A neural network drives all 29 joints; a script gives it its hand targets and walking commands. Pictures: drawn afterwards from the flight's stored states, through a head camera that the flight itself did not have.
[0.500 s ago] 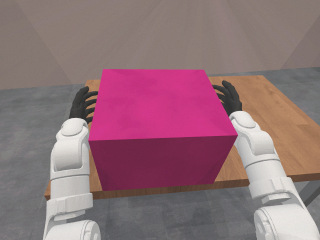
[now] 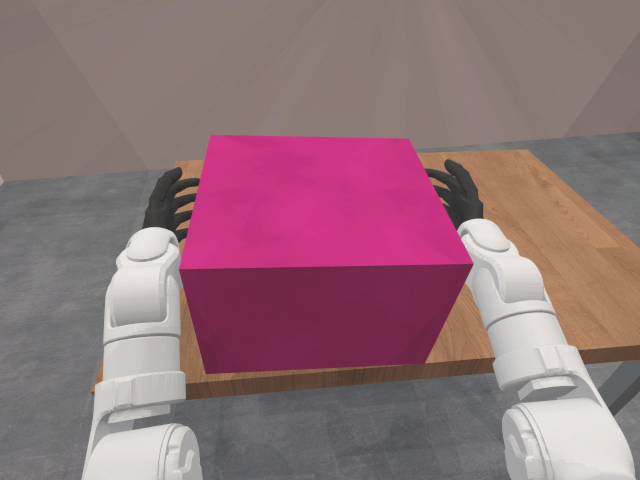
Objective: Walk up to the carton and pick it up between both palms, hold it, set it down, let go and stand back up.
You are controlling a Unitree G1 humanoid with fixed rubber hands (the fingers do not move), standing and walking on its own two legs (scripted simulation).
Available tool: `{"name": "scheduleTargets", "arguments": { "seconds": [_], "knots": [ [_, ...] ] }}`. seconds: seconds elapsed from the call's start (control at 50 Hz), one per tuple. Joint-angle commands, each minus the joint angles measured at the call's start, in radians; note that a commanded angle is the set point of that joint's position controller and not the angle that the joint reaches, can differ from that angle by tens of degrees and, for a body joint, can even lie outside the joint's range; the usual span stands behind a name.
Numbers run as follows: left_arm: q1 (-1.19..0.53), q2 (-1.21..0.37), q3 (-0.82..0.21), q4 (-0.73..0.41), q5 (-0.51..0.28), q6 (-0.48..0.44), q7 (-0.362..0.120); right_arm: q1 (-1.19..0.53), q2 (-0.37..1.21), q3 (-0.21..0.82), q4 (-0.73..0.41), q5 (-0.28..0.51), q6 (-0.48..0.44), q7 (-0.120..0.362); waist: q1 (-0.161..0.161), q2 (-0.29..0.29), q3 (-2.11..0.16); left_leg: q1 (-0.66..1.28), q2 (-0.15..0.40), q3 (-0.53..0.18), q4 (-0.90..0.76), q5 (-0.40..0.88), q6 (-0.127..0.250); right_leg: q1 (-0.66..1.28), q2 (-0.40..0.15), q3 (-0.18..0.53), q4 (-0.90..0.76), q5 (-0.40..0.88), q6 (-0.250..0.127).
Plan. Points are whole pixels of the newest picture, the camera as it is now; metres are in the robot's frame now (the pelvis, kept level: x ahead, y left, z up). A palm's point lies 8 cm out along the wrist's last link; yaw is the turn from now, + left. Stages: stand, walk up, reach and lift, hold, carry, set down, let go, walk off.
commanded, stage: hold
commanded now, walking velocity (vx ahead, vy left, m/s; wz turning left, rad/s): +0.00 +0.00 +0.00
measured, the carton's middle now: (315, 246) +0.37 +0.00 +0.15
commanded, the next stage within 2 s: none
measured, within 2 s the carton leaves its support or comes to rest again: neither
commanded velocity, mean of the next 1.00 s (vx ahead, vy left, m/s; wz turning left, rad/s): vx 0.00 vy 0.00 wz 0.00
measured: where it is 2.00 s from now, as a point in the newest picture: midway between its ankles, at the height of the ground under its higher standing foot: outside the picture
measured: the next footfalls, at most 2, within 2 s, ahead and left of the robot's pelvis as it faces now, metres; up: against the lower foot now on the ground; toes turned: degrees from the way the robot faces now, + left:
none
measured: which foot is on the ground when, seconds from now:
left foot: down 0.00-1.00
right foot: down 0.00-1.00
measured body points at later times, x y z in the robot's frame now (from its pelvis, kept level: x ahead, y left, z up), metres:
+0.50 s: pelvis +0.01 +0.00 +0.00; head -0.04 +0.02 +0.45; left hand +0.38 +0.18 +0.18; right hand +0.38 -0.18 +0.19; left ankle +0.03 +0.11 -0.75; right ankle +0.00 -0.11 -0.75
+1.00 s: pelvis +0.00 +0.00 +0.00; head -0.05 +0.02 +0.45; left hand +0.38 +0.19 +0.19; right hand +0.38 -0.18 +0.20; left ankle +0.03 +0.11 -0.75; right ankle +0.00 -0.11 -0.75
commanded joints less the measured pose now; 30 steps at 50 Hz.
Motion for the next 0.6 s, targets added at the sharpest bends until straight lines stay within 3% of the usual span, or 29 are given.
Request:
{"name": "scheduleTargets", "arguments": {
  "seconds": [0.0, 0.06, 0.14, 0.22, 0.3, 0.34, 0.42, 0.52, 0.54, 0.58],
  "knots": [
    [-0.753, -0.559, -0.516, -0.138, -0.158, -0.071, -0.136, -0.854, 0.638, 0.391, -0.312, 0.090, -0.057, 0.118, 0.009, 0.030, -0.383, 0.201, -0.017, 0.001, -0.015, 0.126, -0.009, -0.002, 0.023, -0.018, -0.052, 0.143, 0.046],
    [-0.742, -0.562, -0.513, -0.179, -0.157, -0.082, -0.135, -0.814, 0.640, 0.409, -0.312, 0.102, -0.058, 0.109, 0.006, 0.031, -0.423, 0.230, -0.017, -0.003, -0.001, 0.202, -0.017, 0.030, 0.030, -0.017, -0.036, 0.221, 0.047],
    [-0.715, -0.556, -0.510, -0.182, -0.150, -0.071, -0.146, -0.790, 0.625, 0.407, -0.325, 0.108, -0.053, 0.100, -0.007, 0.038, -0.392, 0.229, -0.023, -0.004, 0.001, 0.222, -0.025, 0.039, 0.030, -0.018, -0.042, 0.230, 0.049],
    [-0.688, -0.538, -0.529, -0.251, -0.152, -0.067, -0.150, -0.752, 0.624, 0.434, -0.379, 0.135, -0.050, 0.085, -0.017, 0.046, -0.402, 0.243, -0.031, -0.008, 0.026, 0.303, -0.034, 0.082, 0.028, -0.013, -0.027, 0.353, 0.060],
    [-0.688, -0.521, -0.543, -0.293, -0.160, -0.066, -0.150, -0.703, 0.604, 0.433, -0.382, 0.134, -0.036, 0.082, -0.031, 0.058, -0.385, 0.263, -0.027, -0.012, 0.025, 0.317, -0.047, 0.070, 0.029, -0.019, -0.026, 0.346, 0.055],
    [-0.680, -0.526, -0.546, -0.277, -0.159, -0.062, -0.154, -0.719, 0.599, 0.425, -0.399, 0.126, -0.037, 0.085, -0.026, 0.073, -0.375, 0.243, -0.028, -0.012, 0.017, 0.285, -0.046, 0.060, 0.025, -0.017, -0.030, 0.315, 0.052],
    [-0.680, -0.534, -0.557, -0.286, -0.172, -0.067, -0.142, -0.766, 0.613, 0.453, -0.459, 0.134, -0.046, 0.092, -0.002, 0.043, -0.421, 0.247, -0.027, -0.011, 0.025, 0.294, -0.036, 0.058, 0.033, -0.020, -0.028, 0.319, 0.052],
    [-0.722, -0.541, -0.573, -0.324, -0.181, -0.072, -0.134, -0.729, 0.624, 0.444, -0.402, 0.129, -0.035, 0.096, -0.012, 0.058, -0.420, 0.245, -0.023, -0.010, 0.011, 0.260, -0.038, 0.038, 0.031, -0.015, -0.027, 0.286, 0.050],
    [-0.705, -0.535, -0.557, -0.265, -0.169, -0.062, -0.136, -0.757, 0.617, 0.434, -0.406, 0.119, -0.036, 0.098, 0.000, 0.063, -0.383, 0.225, -0.025, -0.005, 0.004, 0.226, -0.033, 0.025, 0.024, -0.013, -0.036, 0.258, 0.049],
    [-0.715, -0.538, -0.557, -0.274, -0.173, -0.065, -0.142, -0.754, 0.624, 0.432, -0.392, 0.118, -0.036, 0.097, -0.011, 0.057, -0.407, 0.222, -0.025, -0.006, 0.001, 0.212, -0.030, 0.037, 0.021, -0.010, -0.033, 0.262, 0.051]
  ]
}}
